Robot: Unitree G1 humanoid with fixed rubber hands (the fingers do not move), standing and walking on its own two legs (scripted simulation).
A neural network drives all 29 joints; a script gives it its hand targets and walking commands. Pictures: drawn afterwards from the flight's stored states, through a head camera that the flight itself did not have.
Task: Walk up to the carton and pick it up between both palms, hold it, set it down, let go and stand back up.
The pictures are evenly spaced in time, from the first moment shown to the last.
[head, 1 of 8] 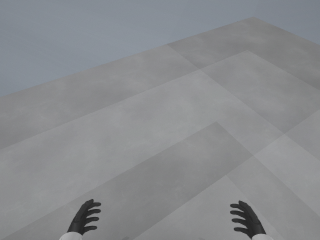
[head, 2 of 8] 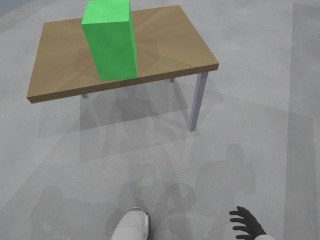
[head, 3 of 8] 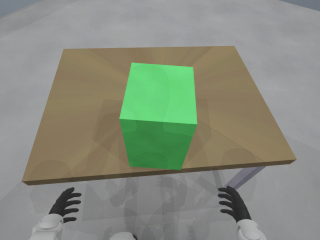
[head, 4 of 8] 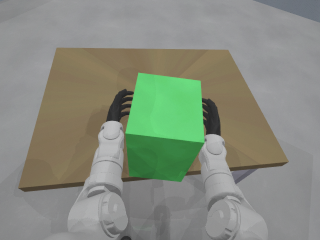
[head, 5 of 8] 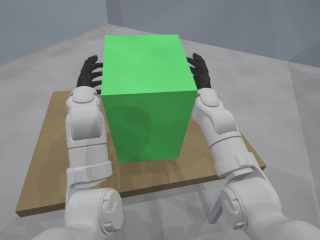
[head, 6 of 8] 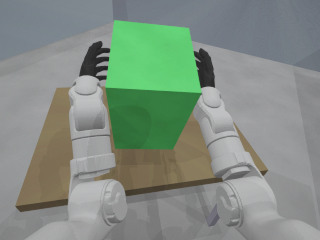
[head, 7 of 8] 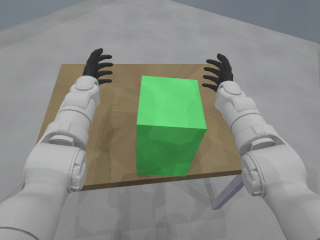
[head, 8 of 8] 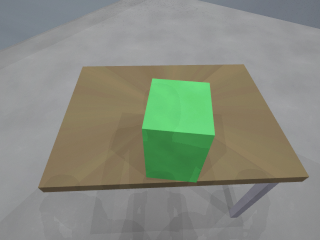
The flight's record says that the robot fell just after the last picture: no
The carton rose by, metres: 0.21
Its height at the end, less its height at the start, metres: +0.00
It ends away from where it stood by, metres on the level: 0.02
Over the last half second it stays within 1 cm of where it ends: yes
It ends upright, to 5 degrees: yes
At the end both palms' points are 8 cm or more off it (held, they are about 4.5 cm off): yes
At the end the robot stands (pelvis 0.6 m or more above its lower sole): yes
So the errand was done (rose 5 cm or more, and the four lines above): yes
